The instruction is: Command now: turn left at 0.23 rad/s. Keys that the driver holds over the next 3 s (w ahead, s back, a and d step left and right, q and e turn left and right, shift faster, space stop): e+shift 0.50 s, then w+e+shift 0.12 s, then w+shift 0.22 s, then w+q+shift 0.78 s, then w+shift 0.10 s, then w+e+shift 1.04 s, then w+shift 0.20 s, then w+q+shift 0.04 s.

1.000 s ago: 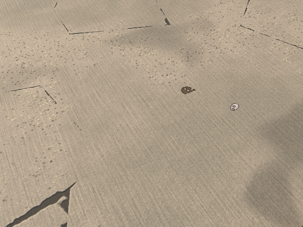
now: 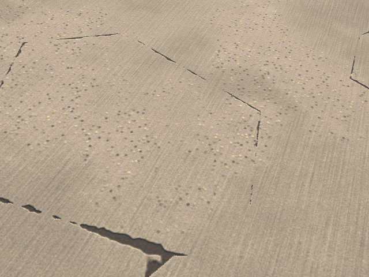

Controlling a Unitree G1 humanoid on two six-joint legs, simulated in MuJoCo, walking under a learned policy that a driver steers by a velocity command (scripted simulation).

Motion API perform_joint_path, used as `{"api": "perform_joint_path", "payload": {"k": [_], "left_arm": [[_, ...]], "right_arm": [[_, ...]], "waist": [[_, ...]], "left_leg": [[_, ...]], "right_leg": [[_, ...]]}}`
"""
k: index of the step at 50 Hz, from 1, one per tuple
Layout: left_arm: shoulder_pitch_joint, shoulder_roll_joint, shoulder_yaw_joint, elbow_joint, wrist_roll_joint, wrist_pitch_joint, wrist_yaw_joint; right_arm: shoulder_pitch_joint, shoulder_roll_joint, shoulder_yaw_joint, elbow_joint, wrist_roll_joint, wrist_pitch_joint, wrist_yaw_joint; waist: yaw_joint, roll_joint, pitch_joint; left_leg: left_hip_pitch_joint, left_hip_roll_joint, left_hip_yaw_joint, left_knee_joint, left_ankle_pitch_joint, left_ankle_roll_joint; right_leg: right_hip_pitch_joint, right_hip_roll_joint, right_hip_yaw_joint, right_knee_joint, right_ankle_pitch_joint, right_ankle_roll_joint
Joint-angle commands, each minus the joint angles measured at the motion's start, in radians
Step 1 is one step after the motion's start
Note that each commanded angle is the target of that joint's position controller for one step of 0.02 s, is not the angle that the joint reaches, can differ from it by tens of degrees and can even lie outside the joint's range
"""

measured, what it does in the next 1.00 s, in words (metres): walks ahead, turning right: right foot, then left foot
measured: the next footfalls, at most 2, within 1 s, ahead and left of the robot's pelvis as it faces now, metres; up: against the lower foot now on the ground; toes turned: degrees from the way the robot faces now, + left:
right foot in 0.38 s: +0.00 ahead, -0.13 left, +0.00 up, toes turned -16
left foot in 0.84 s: +0.24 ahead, -0.02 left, +0.00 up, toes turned -36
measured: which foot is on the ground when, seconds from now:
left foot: down 0.00-0.38, up 0.40-0.82, down 0.84-1.00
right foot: up 0.00-0.36, down 0.38-0.86, up 0.88-1.00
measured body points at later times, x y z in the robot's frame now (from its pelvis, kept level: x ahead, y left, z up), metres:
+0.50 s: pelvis +0.01 -0.04 +0.01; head +0.05 -0.08 +0.45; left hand +0.23 +0.19 -0.07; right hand +0.09 -0.37 -0.10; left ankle +0.02 +0.11 -0.64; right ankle -0.03 -0.12 -0.73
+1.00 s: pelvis +0.19 -0.09 +0.01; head +0.22 -0.08 +0.46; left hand +0.44 +0.06 -0.10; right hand +0.08 -0.36 -0.10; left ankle +0.21 +0.01 -0.73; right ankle +0.07 -0.16 -0.65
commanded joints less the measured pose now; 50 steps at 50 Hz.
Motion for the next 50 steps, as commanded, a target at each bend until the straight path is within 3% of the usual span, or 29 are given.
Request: {"api": "perform_joint_path", "payload": {"k": [1,2,4,6,8,10,13,17,18,19,20,21,22,24,25,27,29,33,36,37,39,41,42,43,44,45,47,49,50], "left_arm": [[-0.007,0.063,0.01,-0.051,-0.003,-0.005,0.01],[0.054,0.047,0.005,-0.01,0.004,0.006,0.008],[0.09,0.034,-0.001,0.009,-0.012,0.014,-0.008],[0.004,0.047,-0.007,-0.036,-0.019,0.012,-0.016],[-0.032,0.063,-0.008,-0.074,-0.021,0.012,-0.021],[-0.033,0.06,-0.011,-0.096,-0.027,0.017,-0.026],[-0.008,0.037,-0.014,-0.111,-0.029,0.027,-0.036],[0.06,0.027,-0.005,-0.11,-0.032,0.036,-0.05],[0.099,0.032,0.004,-0.096,-0.028,0.037,-0.045],[0.143,0.098,0.029,-0.09,-0.021,0.033,-0.031],[0.17,0.263,0.065,-0.115,-0.011,0.018,-0.022],[0.216,0.242,0.055,-0.128,0.028,-0.003,-0.037],[0.172,0.22,0.044,-0.122,0.03,-0.019,-0.039],[0.055,0.166,0.031,-0.13,-0.03,-0.01,-0.014],[0.017,0.155,0.025,-0.141,-0.042,0.003,-0.001],[0.063,0.148,0.022,-0.129,-0.049,0.01,0.007],[0.095,0.157,0.02,-0.129,-0.044,-0.001,0.008],[0.124,0.167,0.016,-0.104,-0.028,-0.025,0.02],[0.163,0.148,0.003,-0.083,-0.028,-0.041,0.007],[0.206,0.184,0.011,-0.061,0.047,-0.031,-0.04],[0.2,0.159,0.004,-0.06,0.033,-0.032,-0.069],[0.173,0.15,-0.002,-0.06,0.018,-0.04,-0.062],[0.151,0.132,-0.009,-0.063,0.017,-0.048,-0.051],[0.102,0.089,-0.024,-0.081,0.021,-0.064,-0.044],[0.091,0.039,-0.036,-0.135,-0.002,-0.08,-0.042],[0.043,0.082,-0.034,-0.121,0.03,-0.08,-0.034],[0.034,0.097,-0.035,-0.092,0.057,-0.087,-0.052],[-0.008,0.075,-0.045,-0.104,0.078,-0.088,-0.065],[-0.026,0.062,-0.052,-0.112,0.077,-0.085,-0.07]], "right_arm": [[-0.051,-0.099,-0.022,-0.05,-0.006,-0.044,-0.008],[-0.086,-0.037,0.0,-0.033,0.005,-0.054,-0.008],[-0.105,-0.012,0.008,-0.011,-0.009,-0.063,-0.01],[-0.095,-0.068,-0.013,-0.013,-0.013,-0.06,-0.023],[-0.031,-0.13,-0.039,0.002,-0.002,-0.045,-0.035],[0.001,-0.14,-0.052,0.007,0.009,-0.033,-0.042],[-0.03,-0.138,-0.062,-0.002,0.017,-0.024,-0.047],[-0.097,-0.144,-0.075,-0.01,0.04,-0.02,-0.047],[-0.092,-0.127,-0.074,-0.003,0.047,-0.021,-0.045],[-0.051,-0.089,-0.072,0.006,0.038,-0.024,-0.04],[-0.124,-0.018,-0.046,-0.07,-0.014,-0.031,-0.034],[-0.233,-0.053,-0.048,-0.095,-0.004,-0.05,-0.032],[-0.249,-0.084,-0.057,-0.093,0.018,-0.055,-0.03],[-0.212,-0.099,-0.065,-0.063,0.011,-0.056,-0.043],[-0.196,-0.103,-0.068,-0.058,0.008,-0.054,-0.042],[-0.155,-0.084,-0.063,-0.04,0.017,-0.066,-0.013],[-0.203,-0.081,-0.062,-0.046,0.031,-0.087,0.005],[-0.248,-0.082,-0.058,-0.038,0.031,-0.144,0.02],[-0.262,-0.073,-0.05,-0.038,0.04,-0.169,0.032],[-0.221,-0.066,-0.032,0.001,-0.042,-0.115,0.047],[-0.23,-0.079,-0.032,-0.013,-0.023,-0.091,0.046],[-0.151,-0.091,-0.033,0.006,-0.013,-0.103,0.036],[-0.038,-0.115,-0.041,0.039,-0.022,-0.116,0.028],[0.171,-0.183,-0.058,0.085,-0.037,-0.13,0.016],[0.3,-0.322,-0.092,0.125,-0.047,-0.126,0.013],[0.268,-0.246,-0.076,0.134,-0.027,-0.123,0.023],[0.192,-0.163,-0.049,0.12,-0.009,-0.125,0.037],[0.21,-0.129,-0.033,0.149,0.0,-0.134,0.034],[0.224,-0.122,-0.031,0.165,0.008,-0.136,0.029]], "waist": [[-0.002,0.163,-0.121],[0.016,0.184,-0.123],[0.031,0.187,-0.096],[-0.009,0.18,-0.066],[-0.049,0.176,-0.066],[-0.068,0.167,-0.063],[-0.058,0.176,-0.072],[-0.003,0.175,-0.106],[0.016,0.146,-0.114],[0.015,-0.008,-0.111],[0.003,-0.352,-0.091],[0.098,-0.24,-0.211],[0.067,-0.133,-0.169],[0.001,-0.018,-0.117],[-0.021,-0.027,-0.122],[-0.017,-0.016,-0.157],[0.01,-0.052,-0.093],[0.036,-0.12,-0.044],[0.059,-0.135,-0.023],[0.08,-0.16,-0.009],[0.07,-0.154,0.039],[0.005,-0.117,0.043],[-0.056,-0.067,0.012],[-0.168,0.065,-0.068],[-0.18,0.385,-0.138],[-0.16,0.229,-0.043],[-0.096,0.105,-0.008],[-0.072,0.137,0.044],[-0.069,0.164,0.064]], "left_leg": [[0.161,0.261,-0.266,-0.312,0.233,0.179],[0.124,0.225,-0.177,-0.303,0.285,0.151],[0.067,0.179,-0.056,-0.301,0.312,0.123],[0.117,0.208,-0.052,-0.29,0.318,0.136],[0.214,0.284,-0.111,-0.27,0.376,0.182],[0.28,0.342,-0.151,-0.251,0.426,0.21],[0.287,0.361,-0.125,-0.23,0.522,0.206],[0.251,0.338,-0.008,-0.136,0.512,0.121],[0.203,0.307,0.05,-0.058,0.431,0.069],[0.047,0.222,0.149,0.152,0.23,-0.019],[-0.363,0.032,0.171,0.487,-0.309,-0.131],[-0.439,-0.028,-0.031,0.646,-0.411,-0.129],[-0.467,-0.014,-0.076,0.692,-0.335,-0.113],[-0.466,0.015,-0.09,0.604,-0.149,-0.109],[-0.406,0.015,-0.094,0.567,-0.09,-0.116],[-0.35,-0.006,-0.08,0.441,0.019,-0.116],[-0.353,-0.022,-0.083,0.267,0.066,-0.114],[-0.256,-0.033,-0.076,0.024,0.155,-0.12],[-0.127,-0.03,-0.04,-0.048,0.165,-0.108],[-0.1,-0.032,0.028,-0.036,0.114,-0.1],[-0.045,-0.027,0.042,-0.078,0.068,-0.079],[0.112,-0.019,0.034,-0.169,0.081,-0.046],[0.278,-0.005,0.003,-0.182,0.058,-0.021],[0.485,0.122,-0.156,-0.244,-0.122,0.025],[0.663,0.317,-0.673,-0.43,-0.525,0.133],[0.61,0.357,-0.814,-0.449,-0.555,0.164],[0.518,0.27,-0.61,-0.411,-0.418,0.166],[0.397,0.195,-0.52,-0.47,-0.297,0.171],[0.363,0.168,-0.49,-0.488,-0.229,0.181]], "right_leg": [[-0.132,-0.013,0.077,0.235,0.017,-0.001],[-0.053,-0.016,0.074,0.22,0.101,0.016],[0.067,-0.003,0.073,0.151,0.172,0.032],[0.06,0.001,0.054,0.035,0.155,0.03],[0.003,0.003,0.027,0.018,0.052,0.027],[-0.049,-0.01,0.018,0.023,-0.019,0.018],[-0.022,-0.01,-0.013,-0.007,-0.044,0.0],[0.144,0.035,-0.084,-0.232,0.088,-0.054],[0.236,0.066,-0.088,-0.346,0.192,-0.083],[0.384,0.008,0.071,-0.446,0.474,-0.14],[0.585,-0.258,0.546,-0.448,0.977,-0.323],[0.62,-0.332,0.634,-0.502,0.98,-0.463],[0.615,-0.285,0.546,-0.497,0.939,-0.428],[0.566,-0.184,0.417,-0.473,0.862,-0.318],[0.517,-0.156,0.389,-0.476,0.839,-0.294],[0.497,-0.101,0.404,-0.557,0.328,-0.286],[0.458,-0.097,0.48,-0.645,-0.062,-0.29],[0.418,-0.088,0.465,-0.65,-0.026,-0.277],[0.339,-0.085,0.456,-0.64,-0.022,-0.28],[0.329,-0.034,0.444,-0.654,-0.076,-0.262],[0.284,-0.047,0.477,-0.654,-0.1,-0.264],[0.226,-0.049,0.491,-0.615,-0.066,-0.251],[0.154,-0.025,0.464,-0.522,0.026,-0.233],[0.041,0.042,0.342,-0.243,0.16,-0.203],[-0.219,0.209,0.161,0.082,0.008,-0.154],[-0.357,0.178,0.192,0.236,-0.023,-0.159],[-0.338,0.066,0.124,0.275,0.113,-0.141],[-0.279,0.022,0.105,0.194,0.158,-0.1],[-0.262,0.017,0.092,0.151,0.171,-0.076]]}}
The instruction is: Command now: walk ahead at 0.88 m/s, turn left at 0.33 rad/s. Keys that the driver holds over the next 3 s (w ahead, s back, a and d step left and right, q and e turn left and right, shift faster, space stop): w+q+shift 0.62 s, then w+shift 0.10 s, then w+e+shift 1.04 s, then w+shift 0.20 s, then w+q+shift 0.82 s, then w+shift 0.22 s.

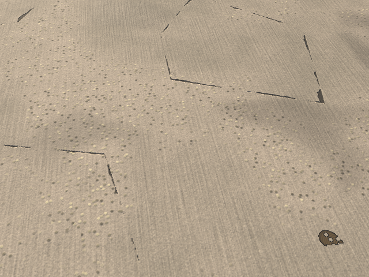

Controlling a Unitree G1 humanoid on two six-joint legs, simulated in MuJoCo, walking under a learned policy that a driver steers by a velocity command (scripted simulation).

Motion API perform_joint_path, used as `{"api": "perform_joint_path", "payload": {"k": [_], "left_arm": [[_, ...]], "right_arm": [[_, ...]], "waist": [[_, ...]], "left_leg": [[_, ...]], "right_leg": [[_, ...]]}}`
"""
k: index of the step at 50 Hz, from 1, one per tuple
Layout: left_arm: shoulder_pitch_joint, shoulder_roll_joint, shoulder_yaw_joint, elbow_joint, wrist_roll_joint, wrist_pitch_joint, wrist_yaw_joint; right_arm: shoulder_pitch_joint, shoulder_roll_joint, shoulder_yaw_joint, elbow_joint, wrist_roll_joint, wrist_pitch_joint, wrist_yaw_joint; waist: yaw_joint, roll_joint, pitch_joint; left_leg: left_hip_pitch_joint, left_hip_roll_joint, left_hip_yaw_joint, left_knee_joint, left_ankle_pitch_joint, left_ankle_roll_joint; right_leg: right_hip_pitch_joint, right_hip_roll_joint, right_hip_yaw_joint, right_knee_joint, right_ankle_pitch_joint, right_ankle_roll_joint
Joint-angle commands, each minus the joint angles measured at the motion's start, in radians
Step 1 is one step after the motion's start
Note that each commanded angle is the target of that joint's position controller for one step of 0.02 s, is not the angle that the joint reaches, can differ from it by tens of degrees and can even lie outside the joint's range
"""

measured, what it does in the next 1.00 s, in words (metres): walks ahead, turning left: right foot, then left foot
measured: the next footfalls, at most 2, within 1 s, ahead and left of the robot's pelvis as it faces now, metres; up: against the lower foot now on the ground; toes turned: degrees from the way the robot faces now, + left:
right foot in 0.24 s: +0.36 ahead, -0.13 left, +0.00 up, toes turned +12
left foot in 0.70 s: +0.68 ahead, +0.22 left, +0.00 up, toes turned +38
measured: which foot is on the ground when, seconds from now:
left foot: down 0.00-0.24, up 0.26-0.68, down 0.70-1.00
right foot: up 0.00-0.22, down 0.24-0.68, up 0.70-1.00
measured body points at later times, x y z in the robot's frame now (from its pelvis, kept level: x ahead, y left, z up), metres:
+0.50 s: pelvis +0.38 +0.01 -0.01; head +0.39 +0.01 +0.44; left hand +0.28 +0.29 -0.12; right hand +0.65 -0.19 -0.09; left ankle +0.41 +0.13 -0.65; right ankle +0.32 -0.14 -0.74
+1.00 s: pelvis +0.78 +0.25 -0.01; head +0.80 +0.26 +0.44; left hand +0.77 +0.53 -0.12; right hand +0.91 +0.01 -0.14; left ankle +0.65 +0.19 -0.74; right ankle +1.03 +0.23 -0.67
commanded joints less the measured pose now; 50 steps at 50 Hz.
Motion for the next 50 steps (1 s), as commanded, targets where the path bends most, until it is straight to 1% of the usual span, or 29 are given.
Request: {"api": "perform_joint_path", "payload": {"k": [1,7,9,11,12,13,14,15,16,17,19,22,25,27,29,31,32,33,34,35,36,37,38,39,40,42,44,47,50], "left_arm": [[-0.166,0.071,0.006,-0.133,0.014,-0.024,-0.013],[-0.364,0.038,-0.03,-0.197,-0.022,-0.027,-0.028],[-0.323,0.055,-0.023,-0.183,-0.03,-0.03,-0.015],[-0.122,0.114,0.006,-0.112,-0.027,-0.034,0.014],[0.048,0.158,0.029,-0.069,-0.019,-0.039,0.037],[0.255,0.24,0.057,-0.05,0.001,-0.041,0.062],[0.231,0.298,0.063,-0.049,0.021,-0.034,0.062],[0.105,0.21,0.053,-0.057,0.005,-0.026,0.063],[0.048,0.13,0.035,-0.057,-0.003,-0.026,0.059],[0.04,0.092,0.027,-0.037,-0.003,-0.029,0.053],[0.052,0.058,0.016,0.003,-0.014,-0.043,0.051],[0.093,0.016,0.008,0.061,-0.04,-0.068,0.035],[0.063,0.034,0.011,0.083,-0.037,-0.088,0.034],[0.064,0.056,0.014,0.101,-0.034,-0.091,0.041],[0.121,0.097,0.019,0.125,-0.035,-0.089,0.049],[0.139,0.173,0.036,0.122,-0.034,-0.072,0.062],[0.125,0.203,0.042,0.119,-0.031,-0.056,0.068],[0.082,0.225,0.046,0.104,-0.025,-0.041,0.07],[0.051,0.216,0.043,0.094,-0.02,-0.031,0.064],[0.053,0.124,0.028,0.09,-0.014,-0.035,0.046],[0.212,0.065,-0.002,-0.013,-0.052,-0.052,0.04],[0.078,0.14,0.005,-0.013,-0.052,-0.068,0.044],[0.068,0.131,0.001,-0.003,-0.064,-0.069,0.046],[0.049,0.109,-0.006,0.011,-0.052,-0.06,0.043],[0.074,0.086,-0.014,0.04,-0.041,-0.04,0.036],[0.116,0.055,-0.016,0.079,-0.037,0.006,0.013],[0.031,0.035,-0.017,0.063,-0.047,0.022,-0.003],[-0.101,0.015,-0.021,0.034,-0.066,0.012,-0.011],[-0.202,-0.007,-0.034,0.011,-0.066,-0.005,-0.027]], "right_arm": [[0.069,-0.124,-0.026,-0.008,0.02,-0.019,-0.011],[0.104,-0.164,-0.045,0.019,0.025,-0.02,-0.018],[0.099,-0.177,-0.048,0.027,0.033,-0.021,-0.018],[0.073,-0.217,-0.057,0.027,0.038,-0.025,-0.016],[0.046,-0.225,-0.06,0.019,0.04,-0.032,-0.01],[0.026,-0.139,-0.038,-0.01,0.037,-0.044,-0.009],[0.095,-0.027,-0.009,-0.061,0.075,-0.035,-0.015],[0.031,-0.09,-0.014,-0.052,0.051,-0.014,-0.021],[-0.02,-0.108,-0.02,-0.052,0.029,-0.002,-0.013],[-0.048,-0.095,-0.016,-0.047,0.018,0.007,-0.002],[-0.075,-0.063,-0.011,-0.058,0.002,0.033,0.02],[-0.188,-0.033,0.004,-0.112,0.002,0.062,0.042],[-0.31,-0.04,0.02,-0.192,0.002,0.061,0.061],[-0.393,-0.053,0.031,-0.222,0.003,0.058,0.076],[-0.44,-0.048,0.041,-0.233,0.006,0.054,0.083],[-0.353,-0.084,0.032,-0.203,0.01,0.054,0.071],[-0.233,-0.114,0.021,-0.169,0.007,0.052,0.059],[-0.029,-0.155,0.0,-0.107,0.002,0.051,0.043],[0.17,-0.201,-0.029,-0.032,-0.002,0.051,0.02],[0.115,-0.267,-0.062,-0.019,0.02,0.064,-0.007],[0.006,-0.371,-0.067,-0.089,-0.017,0.065,-0.01],[0.043,-0.308,-0.068,-0.104,-0.01,0.073,-0.026],[0.0,-0.261,-0.057,-0.076,-0.007,0.06,-0.038],[-0.04,-0.208,-0.041,-0.062,-0.008,0.037,-0.038],[-0.074,-0.178,-0.027,-0.062,-0.017,0.012,-0.042],[-0.069,-0.124,-0.005,-0.033,-0.003,-0.03,-0.037],[-0.049,-0.119,-0.005,-0.007,0.006,-0.057,-0.023],[-0.021,-0.093,0.006,0.011,0.016,-0.075,-0.007],[0.025,-0.091,0.02,0.032,0.023,-0.089,-0.02]], "waist": [[-0.011,0.173,0.119],[-0.033,0.184,0.134],[-0.002,0.181,0.105],[0.105,0.125,-0.012],[0.195,0.084,-0.109],[0.28,-0.032,-0.261],[0.192,-0.275,-0.349],[0.15,-0.173,-0.174],[0.132,-0.078,-0.064],[0.116,-0.024,0.001],[0.078,-0.076,0.071],[0.06,-0.044,0.122],[0.021,-0.045,0.171],[0.022,0.007,0.203],[0.033,0.028,0.192],[-0.029,-0.03,0.098],[-0.098,-0.053,0.025],[-0.195,-0.072,-0.066],[-0.268,-0.036,-0.141],[-0.181,0.21,-0.106],[-0.011,0.32,-0.304],[-0.109,0.107,-0.31],[-0.049,0.039,-0.107],[0.0,-0.037,-0.014],[0.04,-0.066,0.029],[0.09,-0.048,0.089],[0.075,0.013,0.156],[0.04,0.056,0.184],[0.009,0.052,0.166]], "left_leg": [[0.168,0.225,-0.432,-0.309,-0.183,0.167],[0.004,0.181,-0.335,-0.34,0.16,0.166],[-0.02,0.2,-0.331,-0.291,0.343,0.136],[-0.047,0.161,-0.271,-0.033,0.669,0.086],[-0.163,0.104,-0.238,0.213,0.65,0.063],[-0.307,0.035,-0.168,0.549,0.316,0.054],[-0.498,-0.027,-0.091,0.807,-0.22,0.048],[-0.575,0.051,-0.063,0.885,-0.103,0.06],[-0.583,0.099,-0.039,0.866,-0.026,0.059],[-0.564,0.134,-0.03,0.841,0.008,0.051],[-0.553,0.17,-0.021,0.816,0.023,0.033],[-0.641,0.188,0.007,0.827,0.092,0.031],[-0.626,0.192,0.047,0.684,0.226,0.03],[-0.531,0.166,0.138,0.491,0.297,0.051],[-0.39,0.09,0.244,0.358,0.323,0.089],[-0.257,0.014,0.279,0.325,0.263,0.12],[-0.115,-0.017,0.258,0.317,0.212,0.138],[0.104,-0.032,0.204,0.295,0.164,0.167],[0.373,-0.026,0.126,0.197,0.144,0.193],[0.518,0.092,-0.058,0.156,0.068,0.189],[0.754,0.386,-0.617,0.028,0.106,0.379],[0.688,0.385,-0.681,-0.144,-0.098,0.366],[0.481,0.38,-0.574,-0.201,-0.119,0.315],[0.294,0.346,-0.473,-0.216,-0.069,0.27],[0.151,0.32,-0.377,-0.229,0.006,0.242],[-0.028,0.267,-0.215,-0.294,0.059,0.181],[-0.057,0.219,-0.075,-0.352,0.155,0.114],[-0.001,0.129,0.145,-0.371,0.518,0.014],[0.091,0.146,0.232,-0.402,0.783,-0.026]], "right_leg": [[-0.344,-0.083,0.015,-0.061,0.057,0.054],[-0.076,-0.021,-0.07,-0.423,0.188,0.095],[0.094,-0.003,-0.068,-0.487,0.224,0.081],[0.393,0.034,-0.078,-0.537,0.163,0.052],[0.63,-0.022,-0.044,-0.518,0.121,0.029],[0.846,-0.267,0.206,-0.569,-0.271,-0.002],[0.882,-0.514,0.719,-0.805,-0.671,-0.055],[0.708,-0.478,0.746,-0.847,-0.646,-0.064],[0.6,-0.439,0.565,-0.826,-0.489,-0.061],[0.513,-0.396,0.419,-0.839,-0.294,-0.063],[0.412,-0.339,0.232,-0.878,-0.121,-0.043],[0.411,-0.306,0.03,-0.918,0.123,-0.013],[0.346,-0.282,-0.156,-0.962,0.364,-0.002],[0.321,-0.243,-0.267,-1.006,0.477,0.015],[0.36,-0.23,-0.33,-0.968,0.874,0.033],[0.472,-0.26,-0.334,-0.792,1.316,0.046],[0.475,-0.283,-0.319,-0.627,1.424,0.04],[0.418,-0.303,-0.293,-0.399,1.439,0.02],[0.275,-0.27,-0.285,-0.091,1.212,0.008],[-0.002,-0.069,-0.271,0.321,0.067,0.031],[-0.315,-0.031,-0.09,0.609,-0.184,0.057],[-0.386,-0.053,-0.002,0.601,-0.055,0.045],[-0.393,-0.109,-0.015,0.515,-0.005,0.033],[-0.322,-0.155,-0.003,0.413,0.017,0.026],[-0.234,-0.17,0.019,0.369,0.023,0.022],[-0.126,-0.194,0.057,0.252,0.036,0.028],[-0.189,-0.194,0.046,0.13,0.133,0.026],[-0.217,-0.141,-0.044,-0.096,0.348,-0.006],[-0.157,-0.095,-0.165,-0.304,0.514,-0.04]]}}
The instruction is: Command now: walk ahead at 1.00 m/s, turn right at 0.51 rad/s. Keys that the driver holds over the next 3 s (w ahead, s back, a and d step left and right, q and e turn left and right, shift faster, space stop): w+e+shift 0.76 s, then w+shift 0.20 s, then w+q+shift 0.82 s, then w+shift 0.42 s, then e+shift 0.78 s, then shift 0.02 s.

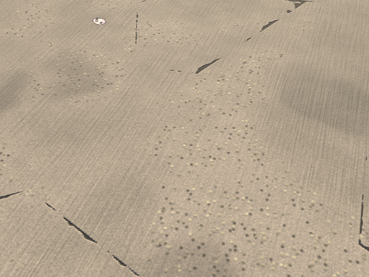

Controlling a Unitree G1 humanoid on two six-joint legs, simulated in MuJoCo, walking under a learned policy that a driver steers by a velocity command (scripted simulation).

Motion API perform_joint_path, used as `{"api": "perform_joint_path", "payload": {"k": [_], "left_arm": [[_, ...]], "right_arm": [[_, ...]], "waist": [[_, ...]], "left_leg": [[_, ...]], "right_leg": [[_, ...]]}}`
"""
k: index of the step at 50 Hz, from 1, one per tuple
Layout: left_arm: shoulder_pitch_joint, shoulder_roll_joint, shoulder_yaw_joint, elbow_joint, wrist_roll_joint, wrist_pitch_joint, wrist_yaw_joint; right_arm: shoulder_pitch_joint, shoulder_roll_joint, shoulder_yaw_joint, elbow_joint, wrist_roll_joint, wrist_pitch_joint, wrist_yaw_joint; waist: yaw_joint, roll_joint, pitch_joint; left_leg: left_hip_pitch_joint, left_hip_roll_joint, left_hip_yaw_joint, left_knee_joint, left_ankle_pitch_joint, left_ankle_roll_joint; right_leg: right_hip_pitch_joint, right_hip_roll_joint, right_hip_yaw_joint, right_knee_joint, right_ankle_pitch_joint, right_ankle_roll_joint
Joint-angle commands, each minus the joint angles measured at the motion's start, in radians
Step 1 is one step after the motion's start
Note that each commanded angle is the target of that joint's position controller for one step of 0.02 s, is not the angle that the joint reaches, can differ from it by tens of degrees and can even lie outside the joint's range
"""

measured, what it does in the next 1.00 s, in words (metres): walks ahead, turning right: right foot, then left foot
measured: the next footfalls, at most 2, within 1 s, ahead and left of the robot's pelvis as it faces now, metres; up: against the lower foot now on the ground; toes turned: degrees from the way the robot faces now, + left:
right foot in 0.14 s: +0.34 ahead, -0.06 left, +0.00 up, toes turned -9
left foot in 0.56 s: +0.80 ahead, +0.00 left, +0.00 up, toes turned -32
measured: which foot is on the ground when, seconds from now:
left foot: down 0.00-0.12, up 0.14-0.54, down 0.56-0.98, up 1.00-1.00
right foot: up 0.00-0.12, down 0.14-0.56, up 0.58-0.98, down 1.00-1.00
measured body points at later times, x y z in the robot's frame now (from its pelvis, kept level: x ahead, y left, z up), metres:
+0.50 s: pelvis +0.49 -0.05 +0.00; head +0.52 -0.07 +0.45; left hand +0.55 +0.24 -0.12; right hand +0.68 -0.33 -0.04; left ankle +0.75 +0.04 -0.69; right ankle +0.30 -0.05 -0.73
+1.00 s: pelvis +0.89 -0.26 -0.02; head +0.92 -0.29 +0.43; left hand +1.23 -0.34 -0.07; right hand +0.63 -0.35 -0.15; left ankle +0.78 +0.01 -0.70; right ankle +0.95 -0.39 -0.73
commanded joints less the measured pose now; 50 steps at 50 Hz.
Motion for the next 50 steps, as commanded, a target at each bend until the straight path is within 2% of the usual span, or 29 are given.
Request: {"api": "perform_joint_path", "payload": {"k": [1,4,6,7,8,9,10,11,12,14,16,20,23,25,26,27,28,29,30,31,32,33,37,41,43,45,47,49,50], "left_arm": [[-0.112,0.027,-0.004,-0.065,-0.004,-0.022,-0.016],[-0.01,0.09,0.012,-0.027,0.007,-0.014,-0.018],[0.292,0.176,0.05,0.057,0.01,-0.001,-0.005],[0.523,0.22,0.079,0.117,0.01,0.003,0.009],[0.549,0.233,0.094,0.146,-0.007,0.008,0.027],[0.404,0.292,0.103,0.119,0.02,0.017,0.034],[0.348,0.271,0.107,0.076,0.017,0.018,0.035],[0.308,0.206,0.099,0.063,0.019,0.016,0.042],[0.262,0.166,0.089,0.07,0.018,0.013,0.04],[0.231,0.156,0.079,0.064,0.011,-0.017,0.049],[0.215,0.173,0.08,0.052,0.005,-0.044,0.044],[0.268,0.194,0.1,0.056,-0.008,-0.055,0.038],[0.305,0.217,0.115,0.059,-0.01,-0.05,0.035],[0.278,0.237,0.122,0.046,-0.006,-0.05,0.044],[0.257,0.267,0.129,0.039,0.003,-0.052,0.044],[0.193,0.296,0.134,0.024,0.007,-0.057,0.04],[0.145,0.226,0.115,-0.003,0.013,-0.071,0.04],[0.182,0.044,0.069,-0.05,-0.012,-0.074,0.043],[0.254,0.083,0.054,-0.088,-0.026,-0.062,0.043],[0.161,0.151,0.063,-0.057,0.003,-0.041,0.047],[0.105,0.159,0.066,-0.06,0.02,-0.03,0.034],[0.066,0.15,0.067,-0.064,0.028,-0.018,0.019],[-0.039,0.059,0.035,-0.153,0.039,0.028,-0.019],[-0.142,0.053,0.008,-0.231,0.036,0.025,-0.036],[-0.221,0.059,-0.003,-0.236,0.039,0.015,-0.046],[-0.26,0.056,-0.01,-0.231,0.038,0.005,-0.048],[-0.196,0.093,0.0,-0.197,0.048,-0.003,-0.034],[0.119,0.155,0.034,-0.098,0.055,-0.01,-0.007],[0.276,0.214,0.064,-0.046,0.063,-0.007,0.017]], "right_arm": [[-0.016,-0.097,-0.006,-0.04,0.006,-0.033,-0.015],[-0.038,-0.17,-0.02,-0.047,-0.005,-0.011,-0.06],[-0.121,-0.221,-0.038,-0.076,-0.026,0.029,-0.082],[-0.213,-0.246,-0.049,-0.101,-0.033,0.046,-0.082],[-0.27,-0.157,-0.03,-0.106,-0.038,0.042,-0.056],[-0.193,-0.007,0.013,-0.205,-0.021,0.018,-0.035],[-0.194,-0.043,0.031,-0.256,-0.02,-0.012,-0.028],[-0.235,-0.096,0.031,-0.254,-0.03,-0.03,-0.02],[-0.247,-0.107,0.027,-0.244,-0.037,-0.028,-0.018],[-0.245,-0.095,0.04,-0.256,-0.066,0.017,-0.014],[-0.305,-0.083,0.052,-0.287,-0.066,0.05,-0.007],[-0.508,-0.038,0.075,-0.37,-0.024,0.046,0.008],[-0.545,-0.059,0.068,-0.391,-0.011,0.039,0.001],[-0.476,-0.102,0.049,-0.375,-0.013,0.032,-0.011],[-0.36,-0.154,0.026,-0.342,-0.009,0.028,-0.023],[-0.164,-0.196,0.003,-0.295,-0.005,0.023,-0.038],[0.074,-0.263,-0.03,-0.25,-0.022,0.02,-0.06],[0.132,-0.325,-0.048,-0.234,-0.068,0.022,-0.067],[0.013,-0.336,-0.063,-0.244,-0.055,0.032,-0.055],[-0.107,-0.203,-0.043,-0.272,-0.045,0.038,-0.049],[-0.14,-0.137,-0.028,-0.26,-0.037,0.041,-0.044],[-0.128,-0.116,-0.022,-0.236,-0.041,0.041,-0.042],[-0.033,-0.058,-0.008,-0.122,-0.005,0.007,-0.021],[-0.06,-0.097,-0.012,-0.103,-0.016,-0.019,-0.012],[-0.027,-0.111,-0.013,-0.076,-0.015,-0.02,-0.011],[0.037,-0.154,-0.016,-0.045,-0.015,-0.014,-0.015],[0.077,-0.222,-0.027,-0.028,-0.014,0.005,-0.031],[0.041,-0.267,-0.031,-0.029,-0.009,0.034,-0.047],[0.022,-0.245,-0.026,-0.041,-0.006,0.039,-0.045]], "waist": [[0.004,0.041,0.074],[0.085,0.132,-0.035],[0.252,0.162,-0.165],[0.38,0.133,-0.213],[0.359,-0.037,-0.144],[0.146,-0.277,-0.152],[0.149,-0.148,-0.244],[0.121,0.036,-0.13],[0.063,0.136,-0.027],[-0.002,0.141,0.047],[-0.009,0.111,0.08],[0.096,0.017,0.068],[0.143,-0.032,0.007],[0.105,-0.038,-0.055],[0.045,-0.033,-0.143],[-0.08,-0.03,-0.238],[-0.183,0.025,-0.362],[-0.126,0.3,-0.434],[-0.031,0.447,-0.476],[-0.039,0.242,-0.297],[-0.033,0.125,-0.183],[-0.025,0.072,-0.132],[0.022,0.12,-0.028],[0.066,0.114,0.044],[0.045,0.055,0.106],[0.032,0.058,0.111],[0.081,0.124,0.025],[0.246,0.168,-0.147],[0.313,0.143,-0.22]], "left_leg": [[-0.19,0.24,0.051,-0.117,0.954,-0.113],[0.003,0.298,0.086,0.077,1.45,-0.154],[-0.032,0.335,0.076,0.475,1.604,-0.157],[-0.187,0.323,0.06,0.854,1.439,-0.143],[-0.448,0.151,0.05,1.277,0.449,-0.118],[-0.939,0.04,-0.09,1.586,-0.201,-0.168],[-1.045,0.08,-0.253,1.55,-0.146,-0.144],[-1.029,0.144,-0.275,1.411,-0.037,-0.12],[-0.96,0.187,-0.25,1.3,0.008,-0.118],[-0.859,0.237,-0.238,1.166,-0.001,-0.16],[-0.754,0.266,-0.182,0.966,0.027,-0.193],[-0.626,0.231,-0.119,0.546,0.363,-0.204],[-0.583,0.183,-0.125,0.401,0.432,-0.178],[-0.45,0.144,-0.145,0.314,0.371,-0.161],[-0.316,0.121,-0.153,0.325,0.282,-0.148],[-0.106,0.15,-0.165,0.331,0.219,-0.136],[0.142,0.298,-0.291,0.373,-0.037,-0.11],[0.346,0.586,-0.707,0.251,-0.338,-0.068],[0.309,0.653,-1.084,0.084,-0.48,0.009],[0.149,0.58,-0.902,0.071,-0.534,0.001],[0.014,0.53,-0.706,0.083,-0.339,-0.013],[-0.067,0.49,-0.572,0.077,-0.165,-0.031],[-0.177,0.443,-0.262,0.029,0.213,-0.073],[-0.291,0.396,-0.054,-0.055,0.439,-0.073],[-0.313,0.363,0.035,-0.132,0.51,-0.078],[-0.251,0.378,0.071,-0.139,0.816,-0.072],[-0.106,0.401,0.089,0.047,1.302,-0.074],[-0.157,0.429,0.075,0.483,1.39,-0.055],[-0.348,0.39,0.071,0.807,1.1,-0.053]], "right_leg": [[0.217,0.076,-0.143,-0.171,0.176,-0.04],[0.344,0.181,-0.201,-0.232,0.089,-0.072],[0.626,0.236,-0.182,-0.206,-0.073,-0.114],[0.834,0.192,-0.076,-0.26,-0.16,-0.179],[0.937,0.139,0.014,-0.27,-0.203,-0.215],[1.14,-0.026,0.473,-0.284,-0.159,-0.381],[1.163,-0.131,0.785,-0.549,-0.439,-0.441],[1.006,-0.13,0.778,-0.672,-0.588,-0.38],[0.822,-0.087,0.684,-0.701,-0.546,-0.316],[0.591,-0.004,0.558,-0.716,-0.408,-0.291],[0.41,0.075,0.436,-0.757,-0.326,-0.274],[0.408,0.143,0.348,-0.74,0.008,-0.197],[0.588,0.111,0.376,-0.671,0.202,-0.156],[0.665,0.103,0.393,-0.548,0.37,-0.112],[0.691,0.105,0.392,-0.4,0.483,-0.088],[0.628,0.128,0.378,-0.18,0.461,-0.069],[0.484,0.166,0.327,0.116,0.248,-0.062],[0.183,0.264,0.217,0.416,-0.577,-0.052],[0.039,0.217,0.157,0.547,-0.52,-0.057],[-0.002,0.136,0.121,0.543,-0.394,-0.056],[0.015,0.102,0.096,0.492,-0.33,-0.045],[0.036,0.075,0.09,0.463,-0.321,-0.034],[-0.018,0.006,0.068,0.425,-0.292,-0.023],[0.037,0.019,0.04,0.185,-0.108,-0.024],[0.135,0.062,-0.055,-0.028,-0.046,-0.046],[0.255,0.124,-0.126,-0.139,-0.041,-0.084],[0.364,0.211,-0.167,-0.177,-0.156,-0.111],[0.727,0.234,-0.092,-0.263,-0.245,-0.158],[0.991,0.155,0.026,-0.315,-0.296,-0.176]]}}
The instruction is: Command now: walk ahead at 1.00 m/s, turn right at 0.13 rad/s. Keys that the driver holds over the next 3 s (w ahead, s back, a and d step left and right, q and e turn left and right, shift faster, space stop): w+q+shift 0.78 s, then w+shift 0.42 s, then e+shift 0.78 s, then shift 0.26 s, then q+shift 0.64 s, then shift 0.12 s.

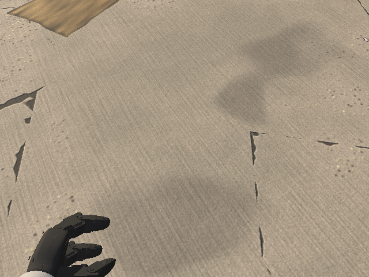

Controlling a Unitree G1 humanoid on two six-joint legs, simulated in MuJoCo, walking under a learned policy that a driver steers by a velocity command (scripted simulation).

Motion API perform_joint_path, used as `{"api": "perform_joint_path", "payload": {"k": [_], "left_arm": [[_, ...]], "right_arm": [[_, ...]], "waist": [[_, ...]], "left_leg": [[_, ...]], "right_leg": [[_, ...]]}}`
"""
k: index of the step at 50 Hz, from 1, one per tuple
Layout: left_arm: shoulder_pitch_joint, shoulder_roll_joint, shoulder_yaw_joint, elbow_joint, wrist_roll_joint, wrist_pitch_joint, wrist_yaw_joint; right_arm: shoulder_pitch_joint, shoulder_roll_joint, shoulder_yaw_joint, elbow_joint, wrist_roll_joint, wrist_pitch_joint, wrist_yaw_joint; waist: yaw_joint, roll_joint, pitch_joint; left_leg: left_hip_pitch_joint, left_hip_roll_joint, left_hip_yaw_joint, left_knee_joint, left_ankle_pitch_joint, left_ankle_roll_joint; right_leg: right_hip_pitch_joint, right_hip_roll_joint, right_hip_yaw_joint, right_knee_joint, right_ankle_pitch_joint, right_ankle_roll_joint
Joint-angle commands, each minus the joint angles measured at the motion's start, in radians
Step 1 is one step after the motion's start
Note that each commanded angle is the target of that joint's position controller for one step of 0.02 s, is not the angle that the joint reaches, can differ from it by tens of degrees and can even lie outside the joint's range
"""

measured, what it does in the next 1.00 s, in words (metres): walks ahead, turning left: left foot, then right foot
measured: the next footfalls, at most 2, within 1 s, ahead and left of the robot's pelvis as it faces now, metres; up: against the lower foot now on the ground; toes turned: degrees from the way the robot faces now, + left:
left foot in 0.44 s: +0.61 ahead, +0.12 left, +0.00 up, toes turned +19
right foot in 0.86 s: +1.05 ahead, +0.15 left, +0.00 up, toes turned +40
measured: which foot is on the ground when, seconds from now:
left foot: up 0.00-0.42, down 0.44-0.84, up 0.86-1.00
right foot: down 0.00-0.44, up 0.46-0.84, down 0.86-1.00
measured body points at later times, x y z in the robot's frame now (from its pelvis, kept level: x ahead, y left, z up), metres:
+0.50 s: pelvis +0.48 +0.07 -0.01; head +0.50 +0.08 +0.44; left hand +0.46 +0.34 -0.14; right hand +0.66 -0.17 -0.12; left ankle +0.57 +0.11 -0.71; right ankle +0.26 -0.08 -0.56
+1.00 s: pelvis +0.93 +0.20 +0.03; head +0.95 +0.22 +0.48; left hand +0.82 +0.49 -0.08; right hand +1.20 +0.05 -0.08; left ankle +0.76 +0.20 -0.60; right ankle +1.02 +0.12 -0.71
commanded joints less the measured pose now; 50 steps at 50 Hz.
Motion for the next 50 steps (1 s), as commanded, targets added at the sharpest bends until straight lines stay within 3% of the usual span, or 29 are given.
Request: {"api": "perform_joint_path", "payload": {"k": [1,2,4,7,9,12,16,18,20,21,22,23,24,25,26,27,30,33,37,39,41,42,43,44,45,46,47,48,50], "left_arm": [[0.483,0.3,0.111,0.114,0.023,0.004,0.062],[0.522,0.307,0.121,0.087,0.008,0.0,0.068],[0.438,0.198,0.105,0.146,-0.008,-0.023,0.074],[0.38,0.072,0.072,0.17,-0.015,-0.062,0.069],[0.391,0.064,0.072,0.198,-0.037,-0.086,0.063],[0.402,0.047,0.065,0.219,-0.035,-0.105,0.056],[0.431,0.092,0.06,0.236,-0.047,-0.116,0.076],[0.441,0.157,0.073,0.231,-0.042,-0.105,0.103],[0.377,0.221,0.093,0.203,-0.023,-0.067,0.126],[0.311,0.237,0.1,0.178,-0.013,-0.047,0.128],[0.272,0.22,0.102,0.18,-0.013,-0.035,0.113],[0.261,0.033,0.05,0.126,0.011,-0.058,0.088],[0.366,0.037,0.034,0.02,-0.025,-0.08,0.081],[0.306,0.092,0.027,0.017,-0.007,-0.104,0.078],[0.271,0.122,0.032,0.025,-0.008,-0.11,0.074],[0.248,0.112,0.029,0.021,0.008,-0.1,0.076],[0.241,0.082,0.012,0.005,0.029,-0.03,0.071],[0.065,0.051,-0.006,-0.073,0.005,-0.025,0.054],[-0.029,0.045,-0.009,-0.11,-0.025,-0.033,0.054],[-0.016,0.072,0.001,-0.115,-0.025,-0.04,0.061],[0.168,0.148,0.037,-0.058,-0.025,-0.048,0.078],[0.364,0.182,0.058,-0.009,-0.025,-0.053,0.092],[0.586,0.233,0.085,0.038,-0.008,-0.057,0.112],[0.594,0.32,0.105,0.052,0.038,-0.06,0.11],[0.511,0.289,0.115,0.051,0.014,-0.05,0.094],[0.408,0.177,0.098,0.037,0.004,-0.048,0.084],[0.383,0.127,0.089,0.056,0.0,-0.047,0.076],[0.406,0.108,0.083,0.087,0.003,-0.051,0.074],[0.467,0.066,0.069,0.157,-0.007,-0.067,0.071]], "right_arm": [[-0.053,-0.089,-0.02,-0.146,0.007,-0.003,0.009],[-0.081,-0.152,-0.031,-0.188,0.052,-0.009,0.0],[-0.216,-0.146,-0.032,-0.204,0.049,-0.015,0.005],[-0.136,-0.086,-0.027,-0.132,0.016,0.04,0.032],[-0.206,-0.063,-0.029,-0.149,0.008,0.063,0.048],[-0.371,-0.04,-0.022,-0.207,0.023,0.059,0.061],[-0.499,-0.039,-0.007,-0.254,0.022,0.043,0.086],[-0.439,-0.077,-0.015,-0.235,0.016,0.047,0.089],[-0.19,-0.157,-0.046,-0.169,0.016,0.057,0.079],[0.028,-0.209,-0.074,-0.105,0.012,0.062,0.065],[0.134,-0.251,-0.103,-0.075,0.024,0.064,0.044],[0.035,-0.3,-0.115,-0.069,0.034,0.076,0.03],[-0.053,-0.374,-0.129,-0.125,0.011,0.081,0.025],[-0.106,-0.297,-0.123,-0.165,0.007,0.081,0.016],[-0.144,-0.226,-0.106,-0.155,0.007,0.077,0.011],[-0.172,-0.209,-0.099,-0.147,0.012,0.066,0.011],[-0.213,-0.197,-0.086,-0.161,0.024,0.018,0.011],[-0.204,-0.212,-0.096,-0.17,0.029,0.0,0.015],[-0.135,-0.236,-0.117,-0.164,0.039,0.005,0.028],[-0.148,-0.244,-0.123,-0.172,0.034,0.008,0.02],[-0.165,-0.282,-0.129,-0.17,0.021,0.003,0.015],[-0.215,-0.298,-0.129,-0.177,0.015,-0.002,0.019],[-0.251,-0.223,-0.108,-0.194,0.007,-0.016,0.017],[-0.117,-0.038,-0.06,-0.233,0.043,-0.021,0.019],[-0.1,-0.094,-0.045,-0.227,0.032,-0.013,0.017],[-0.22,-0.149,-0.053,-0.219,0.011,-0.001,0.016],[-0.299,-0.157,-0.052,-0.235,-0.004,0.002,0.028],[-0.366,-0.148,-0.049,-0.255,-0.012,0.007,0.04],[-0.377,-0.101,-0.031,-0.284,-0.019,0.023,0.059]], "waist": [[0.208,-0.138,-0.286],[0.251,-0.067,-0.455],[0.176,0.044,-0.086],[0.064,0.035,0.019],[0.052,0.006,0.068],[0.069,-0.009,0.112],[0.079,0.01,0.11],[0.033,-0.042,0.032],[-0.11,-0.092,-0.102],[-0.215,-0.081,-0.181],[-0.265,0.024,-0.179],[-0.113,0.301,-0.073],[-0.01,0.341,-0.294],[-0.023,0.122,-0.218],[0.029,-0.032,-0.066],[0.075,-0.079,0.006],[0.142,-0.072,0.078],[0.085,-0.011,0.103],[-0.009,0.069,0.03],[0.001,0.085,0.004],[0.087,0.084,-0.127],[0.209,0.079,-0.216],[0.305,0.029,-0.323],[0.181,-0.307,-0.42],[0.155,-0.315,-0.4],[0.157,-0.125,-0.214],[0.153,-0.006,-0.124],[0.151,0.029,-0.071],[0.111,-0.043,-0.03]], "left_leg": [[-0.802,0.009,-0.098,0.999,-0.059,0.106],[-0.949,-0.075,-0.342,1.185,-0.042,0.131],[-1.004,0.021,-0.329,1.041,0.158,0.134],[-0.832,0.085,-0.347,0.905,0.197,0.111],[-0.899,0.103,-0.334,0.846,0.229,0.102],[-0.935,0.061,-0.245,0.674,0.419,0.115],[-0.796,-0.016,-0.098,0.354,0.62,0.164],[-0.695,-0.095,-0.053,0.303,0.596,0.19],[-0.445,-0.166,-0.057,0.322,0.454,0.223],[-0.236,-0.164,-0.118,0.311,0.374,0.267],[-0.094,-0.119,-0.219,0.21,0.331,0.327],[-0.008,-0.022,-0.43,0.299,0.525,0.369],[0.193,0.158,-0.951,0.041,0.207,0.578],[0.095,0.202,-1.111,-0.171,-0.063,0.535],[-0.104,0.18,-1.041,-0.214,-0.091,0.473],[-0.265,0.136,-0.952,-0.211,0.022,0.439],[-0.594,0.006,-0.726,-0.242,0.195,0.403],[-0.681,-0.079,-0.614,-0.265,0.37,0.361],[-0.48,-0.073,-0.626,-0.197,0.643,0.288],[-0.393,-0.057,-0.65,-0.124,0.729,0.255],[-0.294,-0.041,-0.636,0.092,1.001,0.215],[-0.336,-0.057,-0.604,0.31,1.005,0.195],[-0.486,-0.09,-0.552,0.612,0.807,0.186],[-0.812,-0.223,-0.454,0.927,-0.025,0.149],[-0.968,-0.172,-0.422,1.025,0.018,0.164],[-1.003,-0.1,-0.397,1.005,0.136,0.162],[-0.977,-0.074,-0.382,0.947,0.191,0.154],[-0.954,-0.057,-0.385,0.899,0.189,0.15],[-0.946,-0.04,-0.406,0.839,0.163,0.139]], "right_leg": [[1.023,-0.344,0.506,-0.046,-0.179,-0.07],[1.085,-0.478,0.857,-0.206,-0.192,-0.132],[0.726,-0.385,0.567,-0.322,-0.063,-0.076],[0.428,-0.291,0.304,-0.424,0.06,0.006],[0.405,-0.269,0.2,-0.492,0.1,0.034],[0.398,-0.168,-0.027,-0.532,0.392,0.118],[0.468,-0.18,-0.15,-0.545,0.748,0.161],[0.599,-0.217,-0.165,-0.412,1.119,0.189],[0.619,-0.257,-0.153,-0.075,1.356,0.201],[0.526,-0.268,-0.127,0.224,1.305,0.192],[0.37,-0.155,-0.142,0.667,0.724,0.186],[-0.036,0.02,-0.071,1.051,-0.336,0.2],[-0.299,0.026,0.149,1.178,-0.382,0.216],[-0.347,-0.037,0.207,1.067,-0.284,0.188],[-0.309,-0.089,0.206,0.932,-0.199,0.187],[-0.244,-0.122,0.196,0.841,-0.197,0.201],[-0.066,-0.185,0.157,0.601,-0.212,0.255],[0.03,-0.181,0.096,0.278,0.032,0.271],[0.101,-0.104,0.074,0.004,0.253,0.243],[0.169,-0.08,0.098,-0.101,0.222,0.23],[0.361,-0.033,0.086,-0.108,0.095,0.199],[0.549,-0.056,0.079,-0.107,0.045,0.182],[0.781,-0.19,0.207,-0.067,-0.193,0.153],[1.011,-0.484,0.762,-0.224,-0.477,0.049],[0.96,-0.501,1.065,-0.374,-0.68,-0.016],[0.799,-0.441,0.875,-0.382,-0.67,-0.004],[0.668,-0.388,0.707,-0.374,-0.492,0.011],[0.584,-0.334,0.576,-0.378,-0.341,0.038],[0.511,-0.291,0.46,-0.406,-0.214,0.048]]}}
